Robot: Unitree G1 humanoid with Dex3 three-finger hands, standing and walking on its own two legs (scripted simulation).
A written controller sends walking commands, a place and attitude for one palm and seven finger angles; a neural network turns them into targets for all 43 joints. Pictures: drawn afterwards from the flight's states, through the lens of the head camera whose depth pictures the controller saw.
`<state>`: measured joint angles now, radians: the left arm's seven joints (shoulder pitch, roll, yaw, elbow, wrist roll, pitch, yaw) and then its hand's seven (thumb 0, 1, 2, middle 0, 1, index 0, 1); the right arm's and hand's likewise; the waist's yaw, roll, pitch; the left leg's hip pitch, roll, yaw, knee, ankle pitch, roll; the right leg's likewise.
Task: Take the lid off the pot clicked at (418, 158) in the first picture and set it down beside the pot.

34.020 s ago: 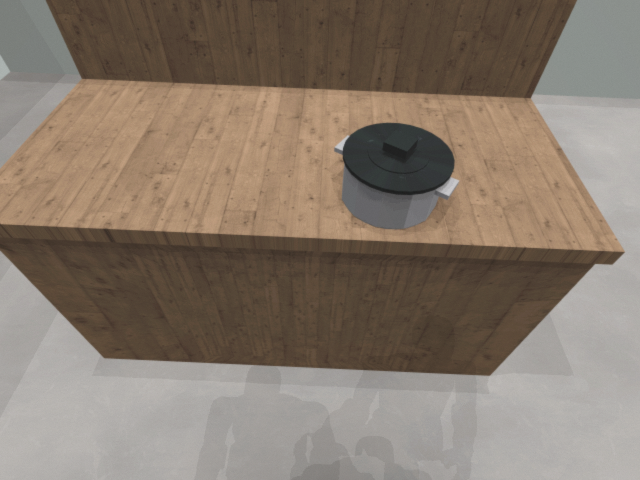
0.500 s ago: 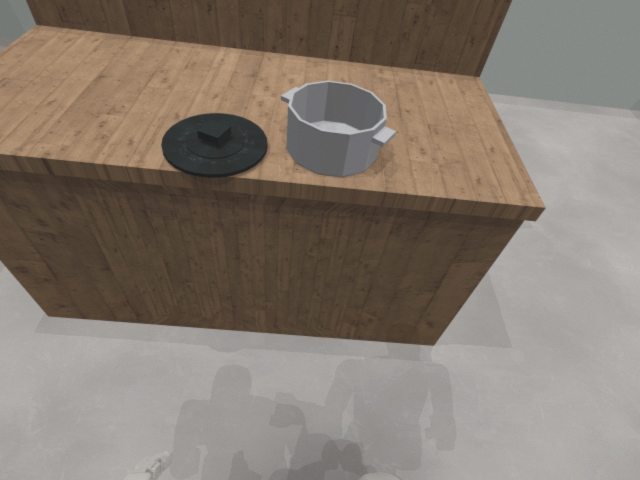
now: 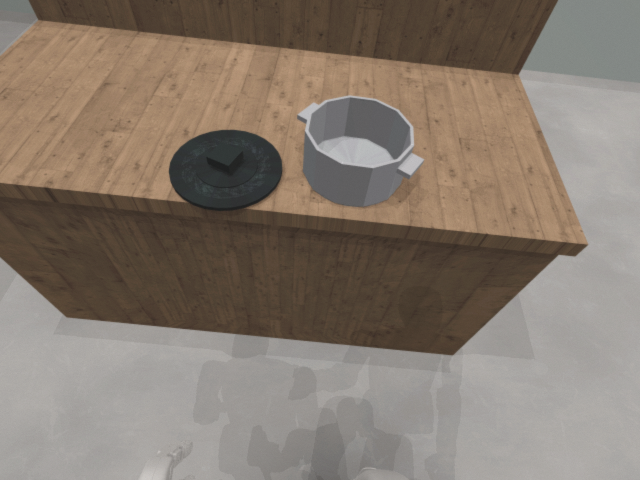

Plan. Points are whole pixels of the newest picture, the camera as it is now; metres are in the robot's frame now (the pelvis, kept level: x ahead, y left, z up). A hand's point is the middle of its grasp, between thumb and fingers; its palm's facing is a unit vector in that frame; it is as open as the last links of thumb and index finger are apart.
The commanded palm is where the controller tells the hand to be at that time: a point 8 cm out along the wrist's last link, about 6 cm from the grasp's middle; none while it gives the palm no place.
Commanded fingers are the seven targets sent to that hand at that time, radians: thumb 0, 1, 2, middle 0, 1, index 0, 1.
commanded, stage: stop stepping back and stand still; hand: left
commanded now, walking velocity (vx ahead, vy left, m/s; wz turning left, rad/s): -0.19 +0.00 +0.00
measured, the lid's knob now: (225, 157) +0.64 +0.17 -0.04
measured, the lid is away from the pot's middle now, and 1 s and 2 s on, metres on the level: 0.24 0.24 0.24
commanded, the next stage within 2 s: let the arm hang, fingers relaxed in 0.68 s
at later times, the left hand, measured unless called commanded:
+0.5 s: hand (167, 479) +0.15 +0.20 -0.18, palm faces +0.01 -0.97 -0.25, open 7.4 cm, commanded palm none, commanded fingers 0.00 0.90 0.90 -0.20 -0.30 -0.20 -0.30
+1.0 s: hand (179, 461) +0.17 +0.19 -0.18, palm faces -0.02 -0.98 -0.20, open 7.4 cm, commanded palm none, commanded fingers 0.00 0.90 0.90 -0.20 -0.30 -0.20 -0.30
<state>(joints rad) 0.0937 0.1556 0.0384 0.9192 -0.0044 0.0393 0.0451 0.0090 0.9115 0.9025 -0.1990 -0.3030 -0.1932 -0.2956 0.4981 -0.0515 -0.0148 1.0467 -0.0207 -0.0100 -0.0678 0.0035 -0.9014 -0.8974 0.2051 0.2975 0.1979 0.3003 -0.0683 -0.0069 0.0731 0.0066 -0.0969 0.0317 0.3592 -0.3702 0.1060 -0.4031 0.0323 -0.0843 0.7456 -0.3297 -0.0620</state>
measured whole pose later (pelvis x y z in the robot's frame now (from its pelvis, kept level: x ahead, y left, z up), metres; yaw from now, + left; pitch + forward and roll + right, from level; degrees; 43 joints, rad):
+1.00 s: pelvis +0.09 +0.02 -0.01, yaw -4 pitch +2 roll +0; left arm 0.21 0.16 0.05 0.97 0.01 0.00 0.05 0.00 0.91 0.90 -0.20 -0.30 -0.20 -0.30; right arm 0.26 -0.13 -0.08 1.02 -0.01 0.01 -0.04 0.00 -0.92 -0.90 0.20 0.30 0.20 0.30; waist -0.02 -0.03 0.04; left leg -0.18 0.05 0.05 0.54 -0.40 -0.03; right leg -0.15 -0.02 -0.03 0.52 -0.41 0.00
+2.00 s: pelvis +0.05 +0.03 +0.00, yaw -3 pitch -1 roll +0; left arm 0.31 0.11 0.03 1.12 0.01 -0.01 0.05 0.02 0.92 0.90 -0.20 -0.30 -0.20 -0.30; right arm 0.33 -0.08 -0.06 1.13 -0.01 -0.01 -0.05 0.01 -0.91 -0.90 0.20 0.30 0.20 0.30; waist -0.01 -0.01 0.03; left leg -0.15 0.03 0.04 0.48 -0.31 -0.01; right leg -0.12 -0.03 -0.04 0.46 -0.33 0.01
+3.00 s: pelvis +0.05 +0.03 +0.00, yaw -3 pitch -1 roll +0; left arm 0.30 0.12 0.03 1.12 0.01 -0.01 0.05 0.02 0.92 0.90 -0.20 -0.30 -0.20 -0.30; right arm 0.31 -0.09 -0.05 1.14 -0.01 -0.01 -0.05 0.01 -0.91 -0.90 0.20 0.30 0.20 0.30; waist -0.01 -0.01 0.03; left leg -0.15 0.04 0.02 0.47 -0.30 -0.02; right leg -0.11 -0.02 -0.05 0.45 -0.32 0.01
